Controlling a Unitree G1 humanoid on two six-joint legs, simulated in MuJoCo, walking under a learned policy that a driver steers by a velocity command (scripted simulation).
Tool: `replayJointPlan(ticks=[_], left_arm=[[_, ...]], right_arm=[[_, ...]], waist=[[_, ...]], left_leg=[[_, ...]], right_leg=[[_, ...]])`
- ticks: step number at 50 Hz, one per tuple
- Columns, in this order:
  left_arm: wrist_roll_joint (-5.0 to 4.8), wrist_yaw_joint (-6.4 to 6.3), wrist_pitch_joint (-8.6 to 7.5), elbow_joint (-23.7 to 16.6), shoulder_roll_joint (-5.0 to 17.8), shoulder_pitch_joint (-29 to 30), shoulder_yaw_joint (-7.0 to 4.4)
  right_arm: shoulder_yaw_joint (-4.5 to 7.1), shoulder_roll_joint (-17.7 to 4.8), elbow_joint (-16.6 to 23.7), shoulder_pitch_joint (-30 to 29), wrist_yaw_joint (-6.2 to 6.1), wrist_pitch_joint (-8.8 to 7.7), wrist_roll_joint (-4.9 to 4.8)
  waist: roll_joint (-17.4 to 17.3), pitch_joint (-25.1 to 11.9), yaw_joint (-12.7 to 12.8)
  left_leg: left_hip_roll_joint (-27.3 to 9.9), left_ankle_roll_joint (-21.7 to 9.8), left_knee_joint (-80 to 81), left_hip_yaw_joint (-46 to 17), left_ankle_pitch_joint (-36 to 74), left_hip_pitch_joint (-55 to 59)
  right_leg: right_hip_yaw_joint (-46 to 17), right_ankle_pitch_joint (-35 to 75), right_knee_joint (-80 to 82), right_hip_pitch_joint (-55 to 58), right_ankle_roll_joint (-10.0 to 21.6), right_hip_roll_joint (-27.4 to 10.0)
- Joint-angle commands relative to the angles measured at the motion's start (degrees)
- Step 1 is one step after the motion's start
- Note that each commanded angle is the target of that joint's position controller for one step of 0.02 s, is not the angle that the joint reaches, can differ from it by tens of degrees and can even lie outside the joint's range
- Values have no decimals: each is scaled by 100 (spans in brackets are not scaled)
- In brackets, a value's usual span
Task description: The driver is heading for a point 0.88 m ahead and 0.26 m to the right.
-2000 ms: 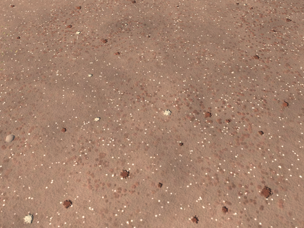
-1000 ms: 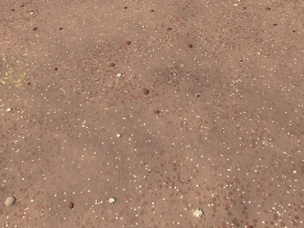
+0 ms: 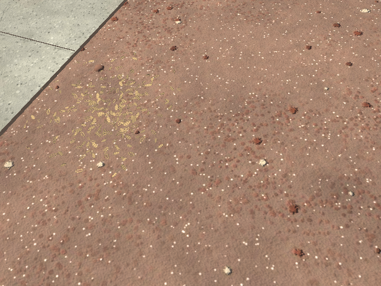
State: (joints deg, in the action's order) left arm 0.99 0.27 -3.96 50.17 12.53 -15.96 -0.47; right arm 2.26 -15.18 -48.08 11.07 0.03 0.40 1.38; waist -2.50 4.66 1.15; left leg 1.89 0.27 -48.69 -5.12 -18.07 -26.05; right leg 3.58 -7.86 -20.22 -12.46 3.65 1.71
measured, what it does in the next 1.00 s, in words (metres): steps on the spot: left foot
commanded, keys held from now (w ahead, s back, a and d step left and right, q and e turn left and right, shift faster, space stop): no key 0.88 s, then w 0.12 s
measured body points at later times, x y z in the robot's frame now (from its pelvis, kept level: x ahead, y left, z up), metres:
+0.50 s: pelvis +0.05 +0.03 +0.00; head +0.05 +0.03 +0.45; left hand +0.06 +0.27 -0.16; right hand +0.09 -0.22 -0.15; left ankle +0.06 +0.12 -0.75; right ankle +0.03 -0.08 -0.75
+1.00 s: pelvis +0.06 +0.03 +0.00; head +0.05 +0.03 +0.45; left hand +0.03 +0.25 -0.17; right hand +0.04 -0.20 -0.16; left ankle +0.06 +0.12 -0.74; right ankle +0.03 -0.08 -0.74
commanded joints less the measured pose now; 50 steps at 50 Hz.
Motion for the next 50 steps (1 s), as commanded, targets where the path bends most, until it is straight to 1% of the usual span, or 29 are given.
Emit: replayJointPlan(ticks=[1, 3, 4, 5, 6, 7, 8, 9, 10, 11, 12, 13, 14, 16, 22, 33, 44, 45, 46, 47, 48, 49, 50], left_arm=[[-2, -7, -20, -216, 781, 104, -140], [-7, -15, 64, -127, 810, 27, -144], [-25, -31, 113, -106, 810, 77, -139], [-50, -57, 160, -91, 781, 139, -125], [-21, -80, 192, -46, 712, 20, -104], [13, -81, 201, -68, 579, -124, -69], [-65, -78, 243, 76, 303, -768, -24], [-44, -123, 319, 285, 361, -714, -15], [-32, -141, 352, 300, 503, -500, -64], [-33, -141, 364, 332, 567, -396, -89], [-33, -131, 371, 355, 606, -335, -108], [-28, -125, 368, 406, 553, -353, -96], [-33, -134, 358, 482, 485, -370, -76], [-40, -161, 350, 607, 446, -337, -69], [-38, -211, 391, 901, 376, -281, -51], [-37, -262, 424, 1284, 277, -344, 5], [-33, -286, 409, 1497, 125, -464, 49], [-24, -281, 408, 1528, 89, -533, 57], [-8, -275, 416, 1533, 125, -568, 33], [8, -263, 431, 1504, 176, -588, -1], [31, -243, 448, 1447, 194, -562, -20], [50, -220, 453, 1384, 166, -519, -25], [63, -200, 436, 1322, 81, -474, -13]], right_arm=[[-34, -161, -62, 615, -29, 71, -20], [-58, -196, -106, 440, -62, 71, -32], [-74, -182, -146, 413, -79, 56, -23], [-97, -161, -192, 410, -102, 26, 4], [-96, -278, -209, 339, -136, -13, 45], [-64, -546, -232, 407, -186, -72, 86], [-21, -812, -251, 78, -197, -73, -17], [-82, -498, -304, -28, -158, -84, -105], [-121, -345, -350, -87, -141, -103, -105], [-132, -308, -432, -46, -151, -111, -98], [-138, -307, -529, 42, -182, -123, -105], [-135, -301, -625, 110, -204, -134, -125], [-132, -287, -691, 145, -209, -139, -131], [-131, -268, -792, 166, -213, -146, -126], [-135, -244, -1095, 202, -238, -142, -122], [-187, -100, -1526, 424, -257, -107, -112], [-213, 66, -1749, 624, -261, -86, -108], [-217, 90, -1776, 685, -258, -79, -105], [-184, 15, -1773, 694, -256, -58, -104], [-128, -102, -1755, 718, -251, -26, -103], [-81, -167, -1723, 754, -234, 8, -89], [-56, -157, -1689, 811, -213, 26, -76], [-41, -120, -1675, 918, -200, 22, -73]], waist=[[1099, -979, -214], [1037, -897, -145], [950, -812, -187], [808, -710, -263], [535, -591, -247], [98, -613, -141], [-532, -511, 322], [-357, -420, 170], [-284, -180, 104], [-273, -187, 42], [-330, -211, 27], [-293, -242, 23], [-148, -272, 10], [69, -297, -19], [207, -283, -38], [245, -170, -53], [256, -56, -80], [237, -175, -84], [185, -118, -82], [118, -50, -79], [103, 139, -92], [92, 402, -131], [24, 554, -181]], left_leg=[[-70, 37, 786, 411, 409, 1189], [-109, 0, 1224, 466, 461, 1397], [-123, -48, 1599, 496, 558, 1586], [-153, -118, 2189, 484, 839, 1903], [-364, -185, 2673, 171, 1162, 2181], [-1007, -298, 2866, -527, 1866, 2462], [-1450, -646, 2914, -969, 2148, 1927], [-1314, -662, 3009, -854, 1480, 1242], [-1001, -513, 3053, -676, 1108, 1065], [-848, -429, 3088, -554, 1042, 1098], [-757, -387, 3102, -479, 1163, 1209], [-727, -380, 3084, -431, 1298, 1350], [-721, -385, 3042, -401, 1450, 1495], [-728, -409, 2993, -373, 1655, 1634], [-697, -422, 3031, -319, 1767, 1673], [-639, -406, 3112, -269, 1588, 1646], [-596, -387, 3149, -239, 1288, 1584], [-550, -397, 3213, -236, 747, 1618], [-478, -443, 3217, -248, 35, 1520], [-414, -553, 3171, -277, -899, 1351], [-416, -671, 3165, -367, -1783, 1137], [-488, -781, 3206, -535, -2332, 960], [-631, -894, 3265, -794, -2591, 963]], right_leg=[[-569, 3687, 249, 25, 704, -1256], [-755, 2696, 234, -62, 696, -1314], [-833, 2043, 188, -185, 649, -1312], [-871, 1253, 98, -387, 516, -1244], [-938, 498, 38, -613, 292, -1144], [-839, -124, -219, -813, 70, -917], [-476, -988, -89, -525, -67, -397], [-441, -880, 63, 200, -138, -396], [-518, -615, 68, 269, -165, -414], [-560, -381, 52, 354, -161, -483], [-596, -225, 42, 364, -140, -551], [-621, -146, 78, 335, -142, -595], [-626, -113, 115, 303, -154, -613], [-625, -83, 160, 304, -182, -621], [-624, 18, 174, 438, -203, -661], [-636, -28, 154, 430, -194, -706], [-661, -152, 172, 303, -181, -715], [-631, -556, 202, 336, -172, -661], [-556, -1116, 106, 266, -142, -542], [-471, -1868, -82, 144, -73, -402], [-493, -2537, -195, -132, 10, -339], [-542, -2921, -289, -446, 74, -317], [-558, -2953, -463, -712, 102, -293]])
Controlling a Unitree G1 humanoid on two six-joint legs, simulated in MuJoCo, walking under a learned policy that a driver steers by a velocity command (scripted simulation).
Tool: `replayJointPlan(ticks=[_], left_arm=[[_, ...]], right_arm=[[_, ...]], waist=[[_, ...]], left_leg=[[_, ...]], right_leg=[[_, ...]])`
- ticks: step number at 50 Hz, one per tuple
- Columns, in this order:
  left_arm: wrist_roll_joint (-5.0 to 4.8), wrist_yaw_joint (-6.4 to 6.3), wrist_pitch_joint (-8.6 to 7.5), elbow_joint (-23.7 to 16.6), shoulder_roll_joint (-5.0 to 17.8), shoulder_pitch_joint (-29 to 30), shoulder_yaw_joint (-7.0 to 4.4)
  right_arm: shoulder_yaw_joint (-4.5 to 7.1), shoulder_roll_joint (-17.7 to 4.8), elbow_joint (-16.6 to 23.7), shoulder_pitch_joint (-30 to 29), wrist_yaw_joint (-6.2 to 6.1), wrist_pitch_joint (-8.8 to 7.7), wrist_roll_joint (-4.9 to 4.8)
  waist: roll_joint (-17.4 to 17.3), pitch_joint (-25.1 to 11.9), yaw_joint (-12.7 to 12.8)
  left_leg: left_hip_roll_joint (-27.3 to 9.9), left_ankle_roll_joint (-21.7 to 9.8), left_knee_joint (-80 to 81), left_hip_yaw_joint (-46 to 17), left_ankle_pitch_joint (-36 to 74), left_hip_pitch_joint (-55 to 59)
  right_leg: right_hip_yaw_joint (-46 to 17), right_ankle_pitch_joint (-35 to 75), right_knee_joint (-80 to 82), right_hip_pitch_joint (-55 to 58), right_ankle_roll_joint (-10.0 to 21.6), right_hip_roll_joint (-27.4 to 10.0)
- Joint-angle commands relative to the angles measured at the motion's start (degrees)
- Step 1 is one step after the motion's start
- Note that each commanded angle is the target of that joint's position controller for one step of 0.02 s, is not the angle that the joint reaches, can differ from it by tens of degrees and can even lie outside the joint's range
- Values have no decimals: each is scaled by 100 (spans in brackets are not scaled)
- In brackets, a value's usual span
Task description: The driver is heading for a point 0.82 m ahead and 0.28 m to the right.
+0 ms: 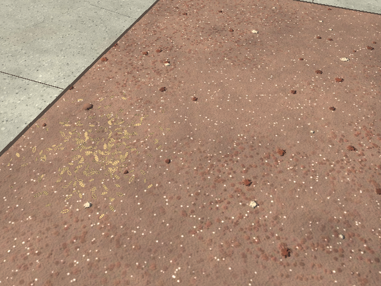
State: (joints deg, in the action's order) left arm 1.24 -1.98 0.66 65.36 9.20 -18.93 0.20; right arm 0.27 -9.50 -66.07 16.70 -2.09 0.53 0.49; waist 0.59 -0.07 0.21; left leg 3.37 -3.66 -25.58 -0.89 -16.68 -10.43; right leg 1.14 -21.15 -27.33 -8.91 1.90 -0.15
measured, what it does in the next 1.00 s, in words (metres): walks ahead: left foot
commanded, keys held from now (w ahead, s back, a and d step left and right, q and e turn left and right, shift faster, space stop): w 0.50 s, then w+e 0.50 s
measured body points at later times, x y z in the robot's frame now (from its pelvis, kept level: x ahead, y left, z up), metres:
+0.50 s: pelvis +0.17 -0.02 -0.01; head +0.20 -0.02 +0.44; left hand +0.02 +0.19 -0.14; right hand +0.35 -0.24 -0.14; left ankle +0.32 +0.08 -0.71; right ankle -0.01 -0.11 -0.74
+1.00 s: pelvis +0.45 -0.01 -0.01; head +0.48 -0.02 +0.44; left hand +0.65 +0.17 -0.14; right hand +0.34 -0.23 -0.15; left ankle +0.34 +0.06 -0.74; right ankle +0.59 -0.15 -0.70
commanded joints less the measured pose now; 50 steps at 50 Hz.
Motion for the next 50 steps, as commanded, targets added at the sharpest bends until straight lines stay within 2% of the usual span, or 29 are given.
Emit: replayJointPlan(ticks=[1, 3, 4, 6, 7, 8, 9, 10, 11, 13, 16, 18, 21, 23, 25, 26, 27, 28, 29, 30, 31, 32, 33, 35, 37, 40, 44, 47, 50], left_arm=[[58, 46, -63, -266, 319, -116, -65], [101, 101, -179, -390, 189, -45, -48], [98, 127, -239, -439, 257, -26, -68], [45, 171, -337, -395, 237, -396, -92], [14, 165, -373, -239, 184, -887, -98], [28, 110, -414, -67, 383, -1509, -159], [-4, 67, -434, 99, 952, -2143, -328], [3, 57, -394, 113, 1023, -2054, -378], [14, 65, -410, -10, 803, -1710, -330], [3, 70, -503, -186, 653, -1288, -291], [-19, 70, -616, -139, 487, -1378, -223], [-16, 72, -641, -93, 438, -1521, -184], [-4, 66, -655, -89, 503, -1569, -162], [-3, 56, -668, -70, 615, -1580, -177], [-9, 53, -692, -82, 743, -1429, -199], [-17, 49, -695, -86, 792, -1375, -211], [-41, 53, -682, -111, 854, -1263, -224], [-74, 77, -675, -170, 871, -1156, -223], [-77, 115, -664, -352, 506, -1309, -148], [-274, 133, -602, -337, 167, -1873, -157], [-115, 114, -536, -424, 648, -1312, -274], [-61, 155, -537, -587, 617, -765, -298], [-53, 174, -526, -612, 460, -620, -300], [76, 243, -377, -619, 289, -698, -333], [80, 287, -252, -735, 196, -567, -361], [65, 356, -149, -1046, 231, 127, -389], [23, 450, -182, -1450, 202, 1121, -336], [23, 494, -203, -1704, 179, 1742, -280], [53, 491, -220, -1823, 298, 1869, -313]], right_arm=[[185, -691, 120, 499, 17, -10, 16], [292, -872, 78, 753, 29, -50, 38], [327, -898, 103, 722, 41, -69, 36], [359, -892, 266, 265, 69, -106, -1], [360, -827, 410, -138, 86, -121, -36], [319, -617, 622, -574, 107, -176, -43], [222, -231, 891, -903, 158, -261, -63], [269, -570, 1008, -1060, 187, -318, 179], [282, -559, 950, -931, 243, -366, 227], [280, -453, 824, -628, 350, -432, 162], [297, -434, 922, -824, 407, -383, 166], [266, -359, 1129, -1251, 400, -342, 147], [174, -240, 1482, -2012, 402, -320, 86], [157, -293, 1619, -2185, 392, -309, 59], [215, -469, 1608, -1864, 329, -320, 51], [281, -604, 1479, -1377, 279, -348, 42], [368, -752, 1214, -502, 229, -400, 30], [473, -970, 964, 375, 170, -462, 94], [610, -1531, 873, 1220, 129, -502, 248], [652, -1687, 915, 1090, 196, -431, 198], [593, -1355, 1039, 353, 229, -403, 46], [469, -927, 1161, -237, 243, -461, 19], [401, -674, 1130, -426, 249, -536, 54], [305, -399, 981, -293, 174, -636, 58], [299, -448, 902, 1, 143, -731, 34], [311, -570, 867, 285, 116, -774, 44], [262, -541, 832, 569, 83, -784, 43], [273, -688, 751, 903, 26, -768, 31], [298, -822, 679, 1107, -39, -700, 51]], waist=[[-414, 1043, -145], [-821, 789, -203], [-809, 725, -176], [-663, 724, 161], [-484, 798, 448], [132, 842, 719], [1449, 773, 902], [1012, 1194, 742], [455, 1232, 483], [265, 1060, 175], [402, 861, 112], [448, 862, 157], [581, 948, 281], [688, 935, 276], [693, 726, 37], [654, 452, -179], [557, -8, -560], [474, -453, -933], [-303, -1245, -1028], [-1292, -1808, -651], [-380, -935, -441], [-187, -192, -322], [-55, 258, -148], [-227, 387, 127], [-258, 383, 202], [-339, 532, 175], [-344, 711, 26], [-367, 725, -154], [-425, 608, -125]], left_leg=[[-994, -627, 1083, -1566, -2829, -423], [-1569, -938, 1547, -2356, -2871, -23], [-1711, -1018, 1660, -2502, -2777, -163], [-1531, -897, 1504, -2135, -2581, -869], [-1204, -708, 1121, -1673, -2424, -1555], [-704, -451, 98, -990, -1926, -2466], [100, -135, -1621, 189, -1180, -3318], [-202, -125, -2425, 265, -1027, -3738], [-408, -135, -2839, 100, -646, -3681], [-599, -61, -3082, 91, -60, -3441], [-587, 79, -3070, 355, 436, -3361], [-522, 143, -2749, 544, 613, -3331], [-372, 124, -1701, 801, 902, -2771], [-266, -20, -1164, 926, 959, -2250], [-82, -253, -905, 973, 914, -1507], [46, -359, -823, 927, 849, -923], [139, -473, -528, 884, 975, 13], [-214, -578, -285, 535, 984, 1285], [-1822, -771, -111, -1265, -164, 2536], [-3005, -1487, 1017, -3963, -828, 3049], [-2736, -1306, 1292, -3437, -1517, 2113], [-2498, -1131, 1491, -2573, -1261, 1172], [-2240, -931, 1664, -1856, -477, 489], [-1882, -661, 1727, -860, 459, -86], [-1820, -614, 1778, -389, 1047, -77], [-1732, -528, 1882, 205, 1468, 131], [-1504, -359, 1815, 912, 2390, 288], [-1598, -292, 1721, 1207, 3114, 734], [-1745, -228, 1190, 1474, 4669, 1453]], right_leg=[[-250, -1359, -9, -1299, 276, -56], [154, -425, -672, -1424, 235, 82], [158, -261, -803, -1247, 256, 32], [131, -280, -309, -381, 362, 29], [64, -246, 281, 456, 437, 76], [-754, -636, 1010, 1358, 557, -427], [-2772, -2085, 2104, 1845, 914, -1551], [-3292, -2027, 2247, 1553, 1104, -2097], [-3037, -1677, 2200, 1302, 1099, -1977], [-2252, -561, 2247, 1209, 939, -1615], [-1318, 1312, 2115, 1256, 833, -1231], [-939, 2452, 1979, 1165, 835, -1105], [-582, 3288, 1919, 818, 818, -964], [-496, 3802, 1857, 780, 803, -1032], [-361, 5230, 1372, 902, 723, -1144], [-344, 6052, 758, 990, 651, -1149], [-281, 6305, -201, 923, 566, -1065], [-227, 5361, -1371, 208, 496, -873], [-41, 2536, -3155, -842, 460, -462], [-154, -796, -5046, -2215, 344, 445], [-476, -230, -5240, -2592, 428, -76], [-448, 264, -4949, -2583, 449, -276], [-441, 478, -4651, -2374, 458, -448], [-434, 562, -4283, -1952, 396, -580], [-346, 688, -4113, -2066, 357, -586], [-193, 1278, -3746, -2762, 301, -657], [165, 2108, -2341, -2881, 239, -531], [589, 2287, -1383, -2657, 305, -358], [851, 1868, -948, -2407, 526, -80]])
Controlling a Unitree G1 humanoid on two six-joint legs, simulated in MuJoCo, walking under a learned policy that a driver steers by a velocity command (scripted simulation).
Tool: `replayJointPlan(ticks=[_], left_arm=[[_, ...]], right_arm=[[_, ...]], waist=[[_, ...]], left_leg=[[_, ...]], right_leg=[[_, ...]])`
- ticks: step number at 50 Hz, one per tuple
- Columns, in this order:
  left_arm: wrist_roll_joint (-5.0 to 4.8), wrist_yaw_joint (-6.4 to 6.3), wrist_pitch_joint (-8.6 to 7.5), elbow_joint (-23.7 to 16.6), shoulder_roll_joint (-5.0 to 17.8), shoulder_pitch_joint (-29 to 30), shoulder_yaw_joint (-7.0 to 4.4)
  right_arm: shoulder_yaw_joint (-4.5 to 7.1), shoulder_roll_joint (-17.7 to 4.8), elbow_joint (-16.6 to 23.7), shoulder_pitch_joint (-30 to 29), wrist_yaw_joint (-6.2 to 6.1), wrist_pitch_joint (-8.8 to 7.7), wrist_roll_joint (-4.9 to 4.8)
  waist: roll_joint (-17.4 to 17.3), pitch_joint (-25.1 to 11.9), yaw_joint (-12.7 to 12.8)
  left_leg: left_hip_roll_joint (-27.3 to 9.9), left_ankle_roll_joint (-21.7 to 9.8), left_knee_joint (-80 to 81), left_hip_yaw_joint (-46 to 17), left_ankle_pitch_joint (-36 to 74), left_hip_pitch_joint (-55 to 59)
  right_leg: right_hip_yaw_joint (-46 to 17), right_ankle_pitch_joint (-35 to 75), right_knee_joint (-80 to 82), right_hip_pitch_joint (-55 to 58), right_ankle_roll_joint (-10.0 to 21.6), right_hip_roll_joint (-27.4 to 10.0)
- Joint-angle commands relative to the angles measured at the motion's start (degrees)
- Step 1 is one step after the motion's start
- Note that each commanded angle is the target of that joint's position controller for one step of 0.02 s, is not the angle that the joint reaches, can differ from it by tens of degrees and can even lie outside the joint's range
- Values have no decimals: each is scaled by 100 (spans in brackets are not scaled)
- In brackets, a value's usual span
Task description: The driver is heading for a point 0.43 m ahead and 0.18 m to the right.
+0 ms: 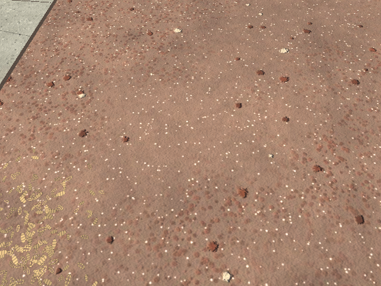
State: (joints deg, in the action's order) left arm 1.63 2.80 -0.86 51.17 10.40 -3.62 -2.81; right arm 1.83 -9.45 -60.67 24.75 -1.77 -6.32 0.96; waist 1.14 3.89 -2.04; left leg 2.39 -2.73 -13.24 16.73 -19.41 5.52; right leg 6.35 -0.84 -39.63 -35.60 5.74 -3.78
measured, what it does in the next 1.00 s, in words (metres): walks ahead, turning right: right foot, then left foot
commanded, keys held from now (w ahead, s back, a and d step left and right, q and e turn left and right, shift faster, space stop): w+e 0.40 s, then no key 0.60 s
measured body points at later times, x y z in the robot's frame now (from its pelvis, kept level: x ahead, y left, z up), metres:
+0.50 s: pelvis +0.28 -0.04 +0.01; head +0.32 -0.06 +0.45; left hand +0.33 +0.24 -0.12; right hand +0.41 -0.31 -0.11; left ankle +0.49 +0.08 -0.68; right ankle +0.18 -0.06 -0.73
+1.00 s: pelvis +0.41 -0.04 +0.00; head +0.42 -0.04 +0.45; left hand +0.55 +0.17 -0.15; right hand +0.38 -0.29 -0.14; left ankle +0.51 +0.01 -0.73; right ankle +0.37 -0.15 -0.74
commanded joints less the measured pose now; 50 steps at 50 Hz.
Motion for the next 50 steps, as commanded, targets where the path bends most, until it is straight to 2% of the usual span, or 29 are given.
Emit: replayJointPlan(ticks=[1, 3, 4, 5, 6, 7, 8, 9, 10, 11, 13, 16, 20, 25, 27, 29, 30, 31, 32, 33, 34, 35, 36, 38, 40, 45, 48, 49, 50], left_arm=[[23, -1, -64, -380, 246, 196, -45], [39, -33, -57, -214, 435, -472, -141], [51, -53, -79, -67, 589, -982, -222], [99, -101, -121, 148, 813, -1708, -342], [129, -167, -137, 187, 1333, -1991, -491], [62, -156, -64, 46, 1744, -1878, -570], [-40, -195, -9, 66, 1538, -1763, -516], [-79, -235, -22, 47, 1321, -1456, -453], [-69, -247, -65, 30, 1082, -1206, -394], [-117, -281, -122, 0, 978, -1087, -353], [-178, -301, -258, 4, 901, -1122, -296], [-190, -291, -336, 55, 1132, -1496, -331], [-167, -274, -292, 60, 1148, -2033, -321], [-111, -363, -225, 126, 1042, -2387, -239], [-61, -402, -220, 112, 1049, -2309, -217], [-53, -443, -281, 20, 1227, -1965, -247], [-122, -427, -321, -18, 1309, -1750, -261], [-209, -409, -369, -203, 1059, -1800, -188], [-469, -461, -298, -85, 538, -3020, -132], [-243, -508, -214, 131, 989, -3185, -188], [-141, -483, -145, 190, 1029, -2762, -201], [-46, -442, -100, 103, 959, -2289, -167], [-22, -384, -31, 59, 882, -2012, -153], [13, -306, 148, 173, 693, -2186, -107], [-32, -322, 245, 256, 561, -2238, -48], [-23, -383, 378, 282, 626, -1601, 32], [-28, -394, 297, 454, 543, -1686, 83], [-6, -411, 244, 479, 551, -1669, 102], [41, -437, 176, 480, 642, -1667, 116]], right_arm=[[164, -906, 139, 288, -99, 15, 13], [228, -1079, 202, 163, -132, 107, 50], [259, -1153, 266, 118, -104, 157, 55], [280, -1198, 362, -5, -42, 186, 32], [212, -818, 573, 4, 11, 173, 54], [187, -591, 1074, -97, 134, 130, -80], [234, -943, 1208, -896, 160, 51, -18], [217, -919, 1311, -1029, 187, -38, -77], [222, -892, 1203, -890, 161, -54, -67], [222, -860, 1191, -812, 147, 36, 42], [209, -753, 1211, -697, 185, 260, 178], [189, -713, 1451, -1178, 240, 411, 185], [165, -792, 1857, -2194, 268, 439, 150], [31, -672, 2056, -2712, 270, 334, 58], [33, -766, 2008, -2505, 240, 274, 45], [141, -1093, 1699, -1537, 164, 188, 73], [169, -1160, 1501, -864, 122, 92, 90], [213, -1460, 1390, -219, 69, 4, 177], [284, -1803, 1454, -225, 126, 52, 169], [254, -1523, 1517, -295, 191, 165, -58], [156, -1117, 1579, -849, 183, 203, -110], [29, -739, 1634, -1289, 163, 231, -84], [-49, -589, 1584, -1375, 127, 230, -60], [-66, -697, 1419, -1345, 105, 242, -23], [-55, -819, 1318, -1337, 116, 228, 30], [22, -1079, 1177, -1178, 119, 429, 35], [39, -1083, 1126, -1222, 90, 586, -31], [27, -1023, 1071, -1109, 79, 613, -35], [14, -937, 1033, -1016, 85, 623, -37]], waist=[[-589, 82, 191], [-793, -298, 520], [-801, -592, 715], [-543, -932, 1105], [241, -1355, 1078], [1163, -1744, 759], [29, -1080, 851], [-112, -583, 646], [-538, -285, 341], [-569, -240, 174], [-358, -344, 9], [-116, -263, 92], [149, -141, 465], [337, -211, 716], [473, -293, 618], [546, -579, 152], [353, -800, -258], [-201, -1451, -389], [-1623, -2395, 137], [-850, -2693, 151], [-470, -1945, 230], [-244, -1260, 279], [-374, -934, 305], [-694, -814, 473], [-786, -881, 564], [-1029, -657, 316], [-788, -395, 422], [-629, -263, 418], [-370, -138, 384]], left_leg=[[-1690, -295, -391, -200, 5781, 51], [-1776, -322, -1539, -99, 6861, 211], [-1813, -351, -2448, -125, 6619, 69], [-1719, -234, -3823, -61, 5565, -586], [-1307, -92, -5623, -148, 1764, -2061], [23, 185, -7372, -1037, -1304, -4317], [-442, 104, -7201, -1818, -613, -5033], [-650, 77, -6710, -1826, -23, -4950], [-825, 107, -6192, -1829, 216, -4583], [-918, 198, -5864, -1854, 247, -4211], [-961, 375, -5450, -1827, 231, -3795], [-938, 559, -4822, -1648, 642, -4066], [-825, 605, -3801, -1602, 1424, -4602], [-335, 360, -2477, -1314, 2013, -4016], [-160, 174, -2003, -1353, 1969, -3406], [-7, -67, -1594, -1478, 1861, -2433], [-159, -171, -937, -1539, 2726, -1651], [-1213, -377, -1331, -2330, 5155, -266], [-3015, -1538, -1823, -4196, 8477, 1136], [-2910, -1722, -1511, -4604, 7809, 779], [-2594, -1639, -1168, -4058, 6259, -5], [-2174, -1357, -840, -3502, 5250, -746], [-1883, -1131, -598, -3073, 4898, -1189], [-1498, -892, -357, -2460, 4578, -1976], [-1359, -836, -283, -2235, 4061, -2177], [-1328, -783, 204, -2617, 305, -2450], [-1309, -562, 247, -2744, -800, -2909], [-1269, -357, 255, -2757, -1057, -3095], [-1158, -115, 99, -2701, -1018, -3160]], right_leg=[[421, -448, 297, 477, 259, 441], [503, -1100, 347, 1182, 535, 779], [430, -1297, 586, 1790, 679, 920], [128, -1194, 1188, 2890, 871, 897], [-1627, -1467, 1237, 4137, 1223, -488], [-4933, -1617, 2181, 5332, 2240, -1653], [-4278, -1615, 2523, 4920, 1921, -1493], [-3616, -1124, 2623, 4221, 1677, -1364], [-3073, -245, 2681, 3609, 1411, -1087], [-2623, 398, 2680, 3204, 1277, -833], [-2174, 1129, 2684, 2864, 1174, -498], [-1948, 1505, 2715, 2738, 1051, -252], [-2099, 1484, 2693, 3126, 801, -156], [-1680, 3423, 2067, 3532, 363, -2], [-1746, 3622, 1788, 3591, 214, -40], [-1913, 4181, 1016, 3676, 48, -102], [-1789, 3792, 165, 3565, -38, 86], [-1640, 1664, -1140, 2740, -138, 417], [-1194, -3610, -3123, 1468, -340, 1407], [-1541, -3406, -3592, 1303, -303, 1233], [-1562, -2975, -3609, 1141, -386, 1025], [-1462, -2742, -3188, 1065, -442, 812], [-1455, -2588, -2759, 1176, -495, 660], [-1205, -2344, -2156, 1935, -594, 678], [-1018, -2379, -1438, 2243, -633, 680], [-715, -2156, -45, 2398, -558, 521], [-558, -1591, 988, 2948, -395, 528], [-732, -1409, 1470, 3128, -300, 437], [-1209, -1404, 1958, 3145, -196, 87]])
